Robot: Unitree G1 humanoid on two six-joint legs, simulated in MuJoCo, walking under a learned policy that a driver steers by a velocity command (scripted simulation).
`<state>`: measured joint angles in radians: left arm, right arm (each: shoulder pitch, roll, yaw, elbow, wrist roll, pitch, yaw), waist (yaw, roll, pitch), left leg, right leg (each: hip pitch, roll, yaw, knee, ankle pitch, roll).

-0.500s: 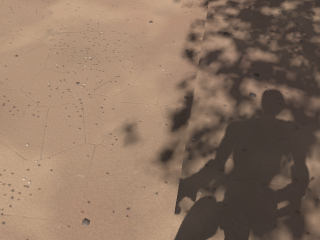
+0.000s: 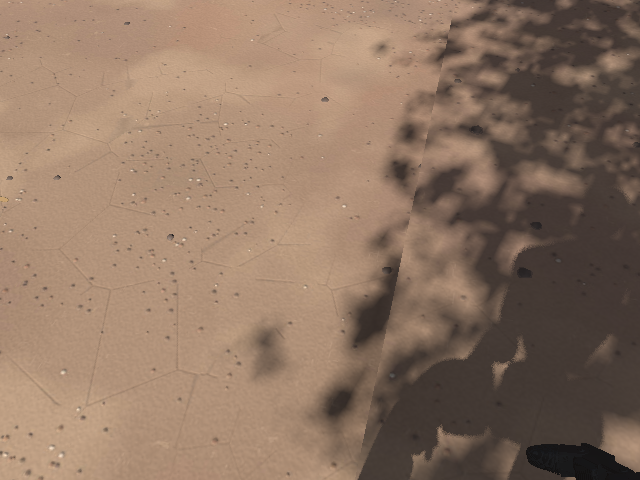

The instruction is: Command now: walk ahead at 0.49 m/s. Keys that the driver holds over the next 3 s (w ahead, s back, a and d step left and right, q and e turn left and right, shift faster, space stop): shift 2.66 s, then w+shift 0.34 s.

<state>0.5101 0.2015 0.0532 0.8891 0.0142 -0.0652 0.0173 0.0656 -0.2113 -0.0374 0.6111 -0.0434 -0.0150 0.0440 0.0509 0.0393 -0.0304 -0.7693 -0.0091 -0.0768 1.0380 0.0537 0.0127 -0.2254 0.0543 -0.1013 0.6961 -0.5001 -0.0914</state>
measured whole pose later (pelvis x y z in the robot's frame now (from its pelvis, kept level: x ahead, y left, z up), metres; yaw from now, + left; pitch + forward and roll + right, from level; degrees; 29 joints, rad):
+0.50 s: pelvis +0.25 -0.05 -0.11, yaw +1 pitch +0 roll +4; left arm 0.16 0.13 0.00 0.66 0.03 -0.02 0.04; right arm 0.39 -0.22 -0.06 0.98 0.00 -0.03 0.00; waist 0.06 0.04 0.03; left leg -0.04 0.08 0.12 0.41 -0.29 -0.06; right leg -0.88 0.00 0.05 1.36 -0.48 -0.10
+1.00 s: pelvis +0.30 -0.13 +0.02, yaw +1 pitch -1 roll +0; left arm 0.06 0.18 0.03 0.79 -0.02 0.03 0.07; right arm 0.27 -0.19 -0.02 0.91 -0.01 0.06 -0.05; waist 0.00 0.00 -0.01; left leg -0.21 0.01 0.02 0.51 -0.30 0.02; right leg -0.28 0.16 -0.07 0.35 -0.08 -0.14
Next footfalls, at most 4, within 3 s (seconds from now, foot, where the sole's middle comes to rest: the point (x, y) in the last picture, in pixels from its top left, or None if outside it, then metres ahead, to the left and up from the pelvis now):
0.12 left None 0.27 0.10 -0.75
0.28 left None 0.19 0.15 -0.88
0.50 right None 0.42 -0.14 -0.75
1.00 left None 0.33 -0.01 -0.75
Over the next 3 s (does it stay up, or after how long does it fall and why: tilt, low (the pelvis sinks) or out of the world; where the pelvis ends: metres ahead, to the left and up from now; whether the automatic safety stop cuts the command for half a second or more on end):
stays up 0.38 -0.17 0.02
